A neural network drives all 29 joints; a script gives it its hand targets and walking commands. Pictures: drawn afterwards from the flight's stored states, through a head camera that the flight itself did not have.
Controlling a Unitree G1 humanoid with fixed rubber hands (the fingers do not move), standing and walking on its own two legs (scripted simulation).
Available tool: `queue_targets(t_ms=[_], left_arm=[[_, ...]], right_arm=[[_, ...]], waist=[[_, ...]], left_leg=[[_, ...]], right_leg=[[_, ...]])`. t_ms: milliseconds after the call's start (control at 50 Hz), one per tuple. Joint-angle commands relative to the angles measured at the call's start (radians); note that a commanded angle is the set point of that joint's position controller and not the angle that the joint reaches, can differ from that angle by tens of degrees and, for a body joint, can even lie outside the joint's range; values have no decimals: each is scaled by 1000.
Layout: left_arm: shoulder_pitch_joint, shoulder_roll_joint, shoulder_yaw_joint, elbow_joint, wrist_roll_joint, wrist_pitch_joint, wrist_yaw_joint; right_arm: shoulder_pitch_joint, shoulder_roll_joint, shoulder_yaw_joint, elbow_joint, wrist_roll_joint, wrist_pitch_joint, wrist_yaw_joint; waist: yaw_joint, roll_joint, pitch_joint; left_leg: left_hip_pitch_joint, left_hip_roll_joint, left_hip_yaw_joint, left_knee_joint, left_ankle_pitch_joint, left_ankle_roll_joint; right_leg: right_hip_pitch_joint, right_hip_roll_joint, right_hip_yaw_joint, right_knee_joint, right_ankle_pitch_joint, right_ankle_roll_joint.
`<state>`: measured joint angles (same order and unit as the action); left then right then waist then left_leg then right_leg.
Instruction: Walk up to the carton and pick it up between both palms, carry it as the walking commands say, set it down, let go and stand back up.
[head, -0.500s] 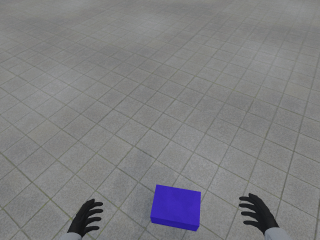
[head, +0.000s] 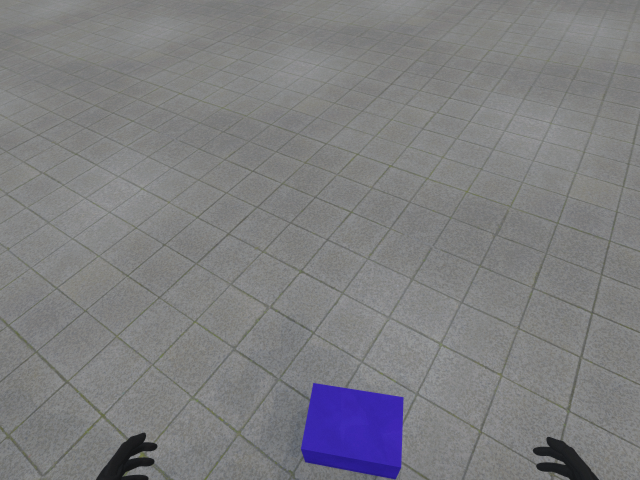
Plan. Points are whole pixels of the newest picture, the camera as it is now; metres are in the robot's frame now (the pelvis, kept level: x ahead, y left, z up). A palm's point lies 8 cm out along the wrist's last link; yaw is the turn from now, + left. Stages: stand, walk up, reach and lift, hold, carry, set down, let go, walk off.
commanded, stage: stand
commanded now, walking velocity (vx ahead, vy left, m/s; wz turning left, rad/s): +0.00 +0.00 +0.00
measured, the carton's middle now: (353, 430) +0.38 -0.03 -0.70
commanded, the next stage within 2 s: none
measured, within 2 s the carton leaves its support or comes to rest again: neither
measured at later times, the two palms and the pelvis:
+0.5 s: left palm out of the picture +0.10 +0.30 -0.09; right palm out of the picture +0.11 -0.30 -0.09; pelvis +0.00 +0.00 +0.01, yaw +1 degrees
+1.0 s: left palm out of the picture +0.07 +0.32 -0.09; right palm out of the picture +0.08 -0.30 -0.10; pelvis -0.01 +0.00 +0.01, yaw +1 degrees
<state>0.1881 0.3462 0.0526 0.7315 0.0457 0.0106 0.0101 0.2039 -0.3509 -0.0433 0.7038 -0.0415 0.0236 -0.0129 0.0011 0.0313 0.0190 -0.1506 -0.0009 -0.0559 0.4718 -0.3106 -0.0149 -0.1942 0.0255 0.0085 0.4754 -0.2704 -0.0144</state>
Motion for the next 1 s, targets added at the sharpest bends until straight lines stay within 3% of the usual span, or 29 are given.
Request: queue_targets(t_ms=[0,300,980], left_arm=[[-35,137,27,-33,-3,-16,7],[-61,168,12,93,-12,-18,10],[-96,202,-7,233,-24,-25,3]], right_arm=[[-44,-129,-20,-35,1,-25,-8],[-58,-169,-4,93,9,-38,-17],[-81,-202,14,232,20,-45,-10]], waist=[[5,-42,-66],[5,-22,-48],[8,-26,-12]], left_leg=[[-7,68,-53,-61,262,10],[21,85,-65,-107,321,12],[11,98,-90,-180,223,29]], right_leg=[[58,-100,86,-76,264,11],[96,-112,89,-106,308,5],[104,-133,99,-170,197,-2]])
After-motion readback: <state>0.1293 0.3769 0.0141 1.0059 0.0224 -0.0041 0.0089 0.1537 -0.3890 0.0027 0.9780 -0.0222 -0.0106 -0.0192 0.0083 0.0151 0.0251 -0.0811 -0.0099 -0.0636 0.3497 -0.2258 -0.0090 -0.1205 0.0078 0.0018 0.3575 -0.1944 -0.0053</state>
